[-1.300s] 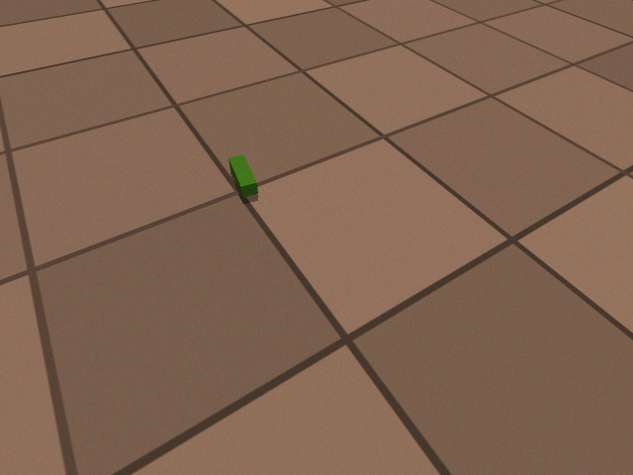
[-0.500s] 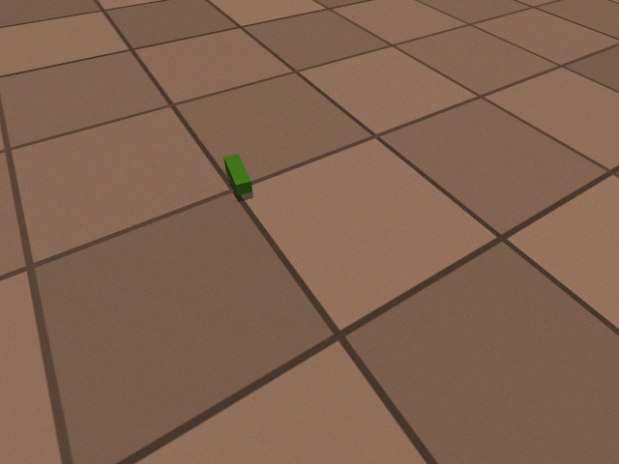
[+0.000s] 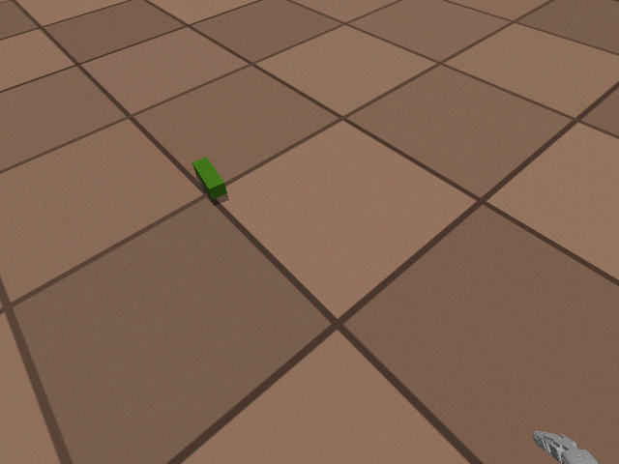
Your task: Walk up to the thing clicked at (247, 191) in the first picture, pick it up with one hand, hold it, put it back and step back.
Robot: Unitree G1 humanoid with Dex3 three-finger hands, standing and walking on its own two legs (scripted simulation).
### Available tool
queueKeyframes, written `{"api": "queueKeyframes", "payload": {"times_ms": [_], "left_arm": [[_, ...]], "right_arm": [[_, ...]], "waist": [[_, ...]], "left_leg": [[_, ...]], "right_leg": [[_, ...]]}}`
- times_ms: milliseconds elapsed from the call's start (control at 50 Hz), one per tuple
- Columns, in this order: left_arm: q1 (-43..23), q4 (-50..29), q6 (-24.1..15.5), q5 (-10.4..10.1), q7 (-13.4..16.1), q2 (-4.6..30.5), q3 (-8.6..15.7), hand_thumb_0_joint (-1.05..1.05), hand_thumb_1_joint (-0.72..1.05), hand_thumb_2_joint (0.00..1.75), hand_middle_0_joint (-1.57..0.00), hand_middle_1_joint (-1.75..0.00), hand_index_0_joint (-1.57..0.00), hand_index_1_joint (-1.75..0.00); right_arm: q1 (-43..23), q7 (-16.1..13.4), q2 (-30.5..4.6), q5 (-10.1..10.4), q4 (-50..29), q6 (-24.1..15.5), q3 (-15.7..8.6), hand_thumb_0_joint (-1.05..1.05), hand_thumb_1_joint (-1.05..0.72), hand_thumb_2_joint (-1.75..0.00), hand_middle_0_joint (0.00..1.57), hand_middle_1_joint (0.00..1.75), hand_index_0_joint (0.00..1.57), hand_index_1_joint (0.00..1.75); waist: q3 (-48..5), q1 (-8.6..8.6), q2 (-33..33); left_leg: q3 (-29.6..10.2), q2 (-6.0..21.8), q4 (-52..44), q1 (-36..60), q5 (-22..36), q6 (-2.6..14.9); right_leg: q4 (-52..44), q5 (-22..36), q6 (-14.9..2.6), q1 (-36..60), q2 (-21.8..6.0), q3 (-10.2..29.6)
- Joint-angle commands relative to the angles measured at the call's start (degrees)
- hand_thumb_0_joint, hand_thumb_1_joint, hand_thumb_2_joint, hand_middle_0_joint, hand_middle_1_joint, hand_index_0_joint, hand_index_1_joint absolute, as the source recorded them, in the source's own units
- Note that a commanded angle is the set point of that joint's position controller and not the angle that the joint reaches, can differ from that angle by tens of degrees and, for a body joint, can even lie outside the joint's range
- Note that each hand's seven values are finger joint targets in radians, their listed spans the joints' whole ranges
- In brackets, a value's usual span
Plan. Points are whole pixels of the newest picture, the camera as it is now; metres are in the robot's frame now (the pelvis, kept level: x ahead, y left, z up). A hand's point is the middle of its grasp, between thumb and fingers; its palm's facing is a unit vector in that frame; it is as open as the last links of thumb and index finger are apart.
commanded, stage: walk up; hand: left
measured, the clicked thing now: (209, 177) +1.41 +0.50 -0.74
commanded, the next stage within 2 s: none
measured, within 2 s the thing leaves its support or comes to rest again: neither
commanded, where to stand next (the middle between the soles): +1.00 +0.70 m, yaw -58 degrees
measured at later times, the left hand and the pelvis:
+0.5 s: hand (60, 335) +0.34 +0.43 -0.11, palm faces -0.34 -0.79 -0.51, open 7.4 cm; pelvis +0.15 +0.16 +0.00, yaw -16 degrees
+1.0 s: hand (69, 243) +0.57 +0.52 -0.15, palm faces -0.45 -0.70 -0.55, open 7.4 cm; pelvis +0.40 +0.26 -0.04, yaw -28 degrees
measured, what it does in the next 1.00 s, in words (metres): walks ahead, turning right: left foot, then right foot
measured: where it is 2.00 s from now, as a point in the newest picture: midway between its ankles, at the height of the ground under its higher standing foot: (186, 305)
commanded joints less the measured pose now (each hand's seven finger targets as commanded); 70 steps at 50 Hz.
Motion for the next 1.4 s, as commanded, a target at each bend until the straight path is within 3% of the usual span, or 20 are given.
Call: {"api": "queueKeyframes", "payload": {"times_ms": [0, 100, 160, 180, 220, 300, 480, 560, 600, 640, 760, 900, 960, 1000, 1020, 1060, 1120, 1220, 1320, 1380], "left_arm": [[-0.2, -8.4, -3.3, -0.1, 2.4, 21.1, 5.6, 0.00, 0.90, 0.90, -0.20, -0.30, -0.20, -0.30], [-1.7, -10.8, -3.1, -0.3, 2.4, 23.3, 5.9, 0.00, 0.90, 0.90, -0.20, -0.30, -0.20, -0.30], [-9.2, -14.3, -2.4, 0.2, 3.2, 15.4, 3.2, 0.00, 0.90, 0.90, -0.20, -0.30, -0.20, -0.30], [-6.3, -15.0, -1.7, -0.7, 3.7, 13.3, 2.3, 0.00, 0.90, 0.90, -0.20, -0.30, -0.20, -0.30], [-4.3, -12.5, -1.7, -1.5, 3.7, 19.8, 2.5, 0.00, 0.90, 0.90, -0.20, -0.30, -0.20, -0.30], [4.3, -6.5, -1.1, -2.3, 1.2, 21.8, 4.7, 0.00, 0.90, 0.90, -0.20, -0.30, -0.20, -0.30], [-7.6, -12.7, -1.0, -1.6, 1.0, 15.7, 3.5, 0.00, 0.90, 0.90, -0.20, -0.30, -0.20, -0.30], [11.8, -8.4, -0.6, -2.0, 2.8, 18.0, 5.7, 0.00, 0.90, 0.90, -0.20, -0.30, -0.20, -0.30], [16.6, -9.9, -0.7, -1.9, 4.9, 24.9, 7.5, 0.00, 0.90, 0.90, -0.20, -0.30, -0.20, -0.30], [6.1, -13.7, -0.9, -2.9, 6.8, 26.5, 7.5, 0.00, 0.90, 0.90, -0.20, -0.30, -0.20, -0.30], [-0.6, -15.1, -4.1, -1.2, 5.8, 21.7, 5.9, 0.00, 0.90, 0.90, -0.20, -0.30, -0.20, -0.30], [-0.2, -15.5, -4.9, 0.5, 6.2, 25.5, 6.5, 0.00, 0.90, 0.90, -0.20, -0.30, -0.20, -0.30], [-3.6, -15.7, -4.1, 0.3, 6.4, 25.6, 6.4, 0.00, 0.90, 0.90, -0.20, -0.30, -0.20, -0.30], [2.3, -15.2, -3.3, 0.5, 6.9, 15.5, 3.3, 0.00, 0.90, 0.90, -0.20, -0.30, -0.20, -0.30], [5.2, -16.0, -2.9, -0.6, 7.4, 12.9, 2.4, 0.00, 0.90, 0.90, -0.20, -0.30, -0.20, -0.30], [6.0, -12.8, -2.8, -0.7, 8.4, 18.0, 3.0, 0.00, 0.90, 0.90, -0.20, -0.30, -0.20, -0.30], [7.8, -9.0, -2.4, -2.8, 7.0, 20.6, 4.5, 0.00, 0.90, 0.90, -0.20, -0.30, -0.20, -0.30], [7.0, -10.5, -2.5, -2.6, 6.6, 16.1, 3.3, 0.00, 0.90, 0.90, -0.20, -0.30, -0.20, -0.30], [18.5, -7.9, -2.5, -2.0, 7.3, 16.7, 5.6, 0.00, 0.90, 0.90, -0.20, -0.30, -0.20, -0.30], [16.9, -12.2, -2.1, -0.3, 9.1, 24.4, 7.6, 0.00, 0.90, 0.90, -0.20, -0.30, -0.20, -0.30]], "right_arm": [[-4.4, 0.7, -8.8, -0.3, -8.7, -1.3, -2.1, 0.00, -0.90, -0.90, 0.20, 0.30, 0.20, 0.30], [-1.6, 1.6, -10.4, -0.3, -10.2, -1.2, -3.1, 0.00, -0.90, -0.90, 0.20, 0.30, 0.20, 0.30], [20.7, -0.1, -16.9, -0.5, -4.3, -1.4, -6.1, 0.00, -0.90, -0.90, 0.20, 0.30, 0.20, 0.30], [15.3, -0.6, -20.2, 0.0, -7.2, -1.9, -6.4, 0.00, -0.90, -0.90, 0.20, 0.30, 0.20, 0.30], [2.9, -0.5, -20.4, 1.5, -11.1, -1.8, -5.6, 0.00, -0.90, -0.90, 0.20, 0.30, 0.20, 0.30], [2.9, -1.0, -11.8, 1.4, -12.3, -2.5, -3.6, 0.00, -0.90, -0.90, 0.20, 0.30, 0.20, 0.30], [9.3, -0.6, -9.7, 0.2, -12.6, -1.7, -3.2, 0.00, -0.90, -0.90, 0.20, 0.30, 0.20, 0.30], [2.5, -1.5, -9.3, 0.2, -17.0, -1.4, -3.0, 0.00, -0.90, -0.90, 0.20, 0.30, 0.20, 0.30], [8.9, -1.7, -6.7, 0.2, -17.3, -0.8, -1.6, 0.00, -0.90, -0.90, 0.20, 0.30, 0.20, 0.30], [7.6, -2.7, -14.1, 0.1, -16.7, 0.1, -4.1, 0.00, -0.90, -0.90, 0.20, 0.30, 0.20, 0.30], [8.9, 0.0, -9.1, 0.0, -13.9, 1.7, -3.0, 0.00, -0.90, -0.90, 0.20, 0.30, 0.20, 0.30], [2.4, 2.0, -9.6, 0.4, -16.3, 2.0, -4.1, 0.00, -0.90, -0.90, 0.20, 0.30, 0.20, 0.30], [10.3, 1.3, -10.2, 0.0, -14.2, 1.7, -5.4, 0.00, -0.90, -0.90, 0.20, 0.30, 0.20, 0.30], [21.3, -0.1, -15.1, -1.3, -10.7, 0.7, -7.2, 0.00, -0.90, -0.90, 0.20, 0.30, 0.20, 0.30], [16.6, -0.9, -19.7, -0.4, -11.9, 0.0, -7.3, 0.00, -0.90, -0.90, 0.20, 0.30, 0.20, 0.30], [8.1, -2.0, -20.1, 1.2, -14.0, 0.3, -7.8, 0.00, -0.90, -0.90, 0.20, 0.30, 0.20, 0.30], [5.1, -2.5, -12.2, 0.4, -14.9, 0.0, -4.8, 0.00, -0.90, -0.90, 0.20, 0.30, 0.20, 0.30], [6.7, -2.7, -9.0, -0.8, -16.1, 0.0, -3.3, 0.00, -0.90, -0.90, 0.20, 0.30, 0.20, 0.30], [-0.9, -2.2, -8.2, -0.3, -19.7, 1.5, -2.3, 0.00, -0.90, -0.90, 0.20, 0.30, 0.20, 0.30], [8.9, -2.5, -7.4, -0.3, -18.4, 3.6, -1.7, 0.00, -0.90, -0.90, 0.20, 0.30, 0.20, 0.30]], "waist": [[-3.3, 1.54, -13.8], [-1.7, -0.41, -13.5], [-5.7, -14.17, 12.6], [-2.0, -11.04, 19.0], [2.4, -4.10, 7.6], [0.2, -1.19, 2.2], [3.3, -4.74, -1.2], [-6.2, 7.35, -7.1], [-11.9, 7.13, -20.9], [-8.0, 4.68, -6.6], [4.1, -1.92, -7.2], [2.3, -1.61, -15.0], [-3.3, -7.82, -14.7], [-6.2, -12.43, 10.3], [-4.3, -8.16, 23.1], [-4.5, -4.59, 17.8], [-2.5, -2.73, 10.7], [-3.0, -3.27, 6.8], [-5.6, 5.06, -0.9], [-7.4, 3.73, -12.0]], "left_leg": [[-4.0, 4.0, -3.1, -14.5, -2.4, -2.00], [0.7, 2.9, -12.1, -1.9, 1.2, -1.04], [-6.8, 8.8, -30.3, 31.3, -0.1, -0.67], [-27.0, 20.6, -39.7, 24.8, -16.7, 1.89], [-32.6, 24.4, -44.5, 8.4, -28.3, 9.17], [-8.4, 13.8, -37.2, 12.3, -11.6, 6.62], [5.2, 13.1, -34.8, 13.4, 19.0, 3.53], [16.3, 6.8, -5.2, -2.1, 47.5, -4.58], [6.7, 0.2, 23.1, -26.9, -9.8, -7.08], [-5.3, 5.9, 33.4, -28.0, -8.1, -8.62], [0.4, 8.4, 16.3, -13.9, 7.7, -3.10], [3.7, 11.1, -0.7, -2.1, 16.4, -2.26], [9.4, 6.9, -8.0, 11.5, 10.9, -0.89], [-0.6, 9.6, -20.3, 21.7, 0.4, -0.33], [-18.4, 20.7, -29.3, 22.4, 4.8, 0.75], [-23.9, 23.9, -34.0, 13.8, -7.5, 6.74], [-3.5, 15.3, -25.3, 12.2, 12.8, 5.08], [4.4, 16.3, -21.2, 14.7, 40.8, 11.07], [10.3, 13.0, -9.2, -4.1, 26.6, 5.45], [3.2, 4.7, 21.9, -23.0, -8.1, -3.31]], "right_leg": [[-11.3, -14.5, -12.31, 12.4, -16.0, 22.9], [-5.7, -8.6, -9.93, -0.7, -12.4, 16.1], [28.9, -21.7, -3.75, -32.1, 3.3, -0.7], [42.2, -23.0, -2.46, -40.5, 5.3, -3.2], [44.4, -12.2, -3.84, -32.2, -5.2, -3.1], [36.1, -4.8, -0.94, -25.4, -7.6, -7.4], [15.7, 0.2, -1.68, -16.8, -5.5, -13.4], [3.1, 5.8, -5.04, 18.2, -2.5, -16.5], [-2.5, -2.1, -15.43, 32.7, -26.9, 24.6], [-8.9, -16.7, -23.71, 19.8, -33.6, 37.4], [-6.2, 4.9, -11.09, -7.0, -15.0, 2.0], [-2.7, -3.1, -9.50, -16.2, -12.8, -1.4], [8.7, 8.8, -7.65, -19.0, -13.5, -2.1], [38.0, -7.0, -3.46, -27.5, -3.3, -5.6], [47.0, -21.1, -2.92, -38.4, 3.2, -7.0], [52.9, -14.4, -4.96, -35.4, -4.4, -3.3], [44.3, -6.8, -3.21, -29.7, -6.1, -4.3], [27.4, -6.3, -1.02, -23.0, -5.7, -11.6], [8.8, 13.1, -3.83, 8.0, -4.5, -11.6], [-5.8, -13.4, -12.73, 14.3, -26.5, 27.2]]}}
